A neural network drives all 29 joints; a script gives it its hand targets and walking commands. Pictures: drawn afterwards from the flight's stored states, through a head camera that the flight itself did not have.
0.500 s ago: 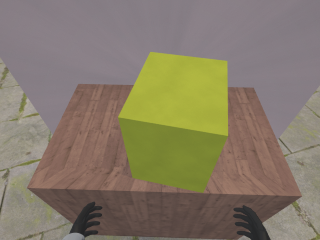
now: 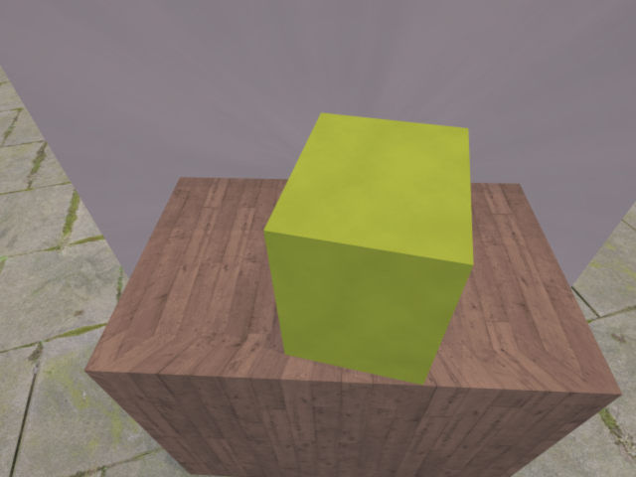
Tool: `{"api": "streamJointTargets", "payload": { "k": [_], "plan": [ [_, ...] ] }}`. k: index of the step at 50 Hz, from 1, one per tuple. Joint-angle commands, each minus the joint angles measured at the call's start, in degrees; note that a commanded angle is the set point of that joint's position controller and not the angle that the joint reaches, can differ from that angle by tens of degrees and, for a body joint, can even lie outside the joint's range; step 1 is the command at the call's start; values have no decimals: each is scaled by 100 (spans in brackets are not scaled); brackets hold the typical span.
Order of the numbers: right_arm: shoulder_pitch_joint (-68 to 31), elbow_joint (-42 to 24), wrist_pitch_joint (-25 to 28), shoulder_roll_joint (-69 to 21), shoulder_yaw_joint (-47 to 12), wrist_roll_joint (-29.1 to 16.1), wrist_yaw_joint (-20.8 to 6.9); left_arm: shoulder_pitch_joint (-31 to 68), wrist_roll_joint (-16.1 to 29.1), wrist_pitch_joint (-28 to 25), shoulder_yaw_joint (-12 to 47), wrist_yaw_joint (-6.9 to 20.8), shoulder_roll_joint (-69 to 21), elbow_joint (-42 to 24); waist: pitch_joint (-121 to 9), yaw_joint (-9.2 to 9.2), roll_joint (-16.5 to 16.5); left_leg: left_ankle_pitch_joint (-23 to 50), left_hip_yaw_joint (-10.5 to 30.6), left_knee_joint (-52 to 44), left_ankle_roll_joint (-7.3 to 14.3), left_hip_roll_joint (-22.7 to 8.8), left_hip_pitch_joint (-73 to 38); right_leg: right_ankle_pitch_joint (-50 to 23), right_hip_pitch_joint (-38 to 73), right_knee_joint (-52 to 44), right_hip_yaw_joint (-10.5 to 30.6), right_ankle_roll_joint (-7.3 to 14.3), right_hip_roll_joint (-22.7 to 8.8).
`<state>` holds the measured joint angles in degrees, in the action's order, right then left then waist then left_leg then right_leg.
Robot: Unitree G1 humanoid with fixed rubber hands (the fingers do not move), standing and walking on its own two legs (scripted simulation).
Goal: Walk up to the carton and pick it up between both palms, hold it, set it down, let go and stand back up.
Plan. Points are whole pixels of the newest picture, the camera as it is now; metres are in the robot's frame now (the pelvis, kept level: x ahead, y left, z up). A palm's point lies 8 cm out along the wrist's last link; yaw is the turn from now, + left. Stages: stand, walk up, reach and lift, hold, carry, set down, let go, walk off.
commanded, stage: stand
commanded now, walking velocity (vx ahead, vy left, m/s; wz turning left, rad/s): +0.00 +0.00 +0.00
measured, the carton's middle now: (371, 247) +0.45 -0.05 +0.03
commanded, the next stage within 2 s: none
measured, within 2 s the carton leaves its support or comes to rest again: neither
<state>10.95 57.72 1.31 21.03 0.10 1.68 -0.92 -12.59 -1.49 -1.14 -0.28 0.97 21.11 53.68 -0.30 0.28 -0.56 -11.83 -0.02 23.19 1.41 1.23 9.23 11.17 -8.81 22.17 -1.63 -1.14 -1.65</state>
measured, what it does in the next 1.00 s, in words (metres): stands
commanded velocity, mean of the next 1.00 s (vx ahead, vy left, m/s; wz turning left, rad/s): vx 0.00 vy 0.00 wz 0.00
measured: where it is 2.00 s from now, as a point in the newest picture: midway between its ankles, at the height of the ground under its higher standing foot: outside the picture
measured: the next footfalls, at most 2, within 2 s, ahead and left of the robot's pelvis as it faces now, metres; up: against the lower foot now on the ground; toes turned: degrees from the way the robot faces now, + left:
none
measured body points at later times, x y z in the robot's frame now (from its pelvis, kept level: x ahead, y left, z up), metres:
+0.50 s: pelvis -0.01 +0.00 +0.00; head -0.01 -0.01 +0.45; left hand +0.02 +0.31 -0.12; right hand +0.08 -0.30 -0.13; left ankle +0.01 +0.10 -0.74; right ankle +0.01 -0.13 -0.74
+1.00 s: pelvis +0.00 -0.01 +0.00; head -0.01 -0.02 +0.45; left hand +0.05 +0.30 -0.12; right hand +0.08 -0.31 -0.13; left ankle +0.01 +0.10 -0.74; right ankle +0.01 -0.13 -0.74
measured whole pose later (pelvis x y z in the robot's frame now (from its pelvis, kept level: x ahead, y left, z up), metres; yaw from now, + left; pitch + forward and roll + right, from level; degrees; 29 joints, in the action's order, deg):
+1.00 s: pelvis +0.00 -0.01 +0.00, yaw +1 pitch -2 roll +0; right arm 7.6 64.5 0.7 20.9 -0.5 0.7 -0.5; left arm -10.0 -0.8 -1.1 0.6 0.1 20.9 63.5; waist 1.2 0.6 -0.8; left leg -9.1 1.4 18.7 0.5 1.2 7.1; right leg 9.7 -7.0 19.1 -2.3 -0.5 -1.6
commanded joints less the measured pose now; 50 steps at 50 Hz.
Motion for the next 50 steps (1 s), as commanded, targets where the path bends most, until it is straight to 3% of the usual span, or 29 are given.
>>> {"api": "streamJointTargets", "payload": {
  "k": [1, 5, 8, 11, 15, 16, 18, 23, 24, 28, 33, 40, 46, 50],
  "plan": [
    [-396, -201, 129, 1212, 189, -38, 76, 143, 40, -143, -211, -72, 1050, -107, 105, 83, -180, -6, 827, -791, 96, -754, 445, -99, 160, -403, 493, 292, -499],
    [-498, -136, 135, 1185, 197, -43, 67, 187, -3, -152, -216, -81, 1143, 51, 107, 40, -11, -102, 829, -827, 84, -742, 336, -71, 78, -446, 461, 287, -493],
    [-474, -41, 111, 1191, 190, -32, 66, 159, 21, -135, -185, -91, 1076, 177, 158, 21, -214, -197, 818, -893, 77, -717, 414, -37, 143, -488, 484, 258, -515],
    [-407, 62, 105, 1202, 178, -38, 78, 73, 48, -131, -184, -109, 1112, 285, 47, 44, 21, -126, 835, -884, 85, -745, 245, -44, 137, -491, 478, 277, -530],
    [-512, 108, 91, 1163, 169, -68, 71, 75, 39, -137, -147, -121, 1078, 361, 61, 21, -37, -4, 803, -827, 71, -707, 143, 4, 22, -573, 509, 298, -555],
    [-581, 104, 89, 1156, 159, -68, 69, 132, 42, -121, -136, -121, 1064, 387, 79, 29, 88, -8, 846, -860, 89, -729, 214, -7, 112, -567, 475, 289, -572],
    [-583, 183, 92, 1211, 181, -48, 73, 112, 32, -120, -169, -132, 1110, 443, 133, 54, -88, 20, 804, -841, 57, -713, 269, -55, 127, -589, 479, 301, -591],
    [-546, 244, 68, 1188, 168, -68, 78, 97, 56, -116, -160, -157, 1154, 515, 68, 16, 172, 360, 795, -746, 95, -714, 25, -171, 55, -623, 520, 310, -638],
    [-563, 262, 74, 1196, 151, -86, 77, 99, 67, -104, -134, -154, 1073, 547, 59, 2, 27, 383, 784, -728, 80, -693, 18, -184, 31, -616, 500, 291, -614],
    [-539, 283, 54, 1216, 153, -76, 80, 92, 56, -104, -147, -154, 1105, 600, 147, 30, -8, 329, 777, -788, 53, -698, 126, -204, 89, -628, 517, 283, -614],
    [-590, 337, 47, 1161, 138, -108, 83, 200, 39, -112, -132, -147, 1094, 631, 79, 43, 139, 330, 812, -811, 40, -698, 86, -161, 164, -636, 486, 297, -622],
    [-598, 350, 46, 1100, 130, -96, 94, 239, 83, -110, -142, -167, 1160, 694, -1, 40, 54, 681, 785, -759, 24, -738, -138, -259, 143, -657, 521, 302, -632],
    [-621, 350, 38, 1118, 144, -88, 107, 280, 66, -82, -124, -160, 1088, 742, -6, 43, -53, 476, 743, -843, 24, -735, 3, -351, 305, -665, 532, 289, -654],
    [-593, 372, 45, 1130, 154, -90, 115, 416, 66, -84, -137, -168, 1146, 726, 102, 24, 59, 672, 721, -803, 8, -763, -89, -386, 154, -663, 554, 290, -640]
  ]
}}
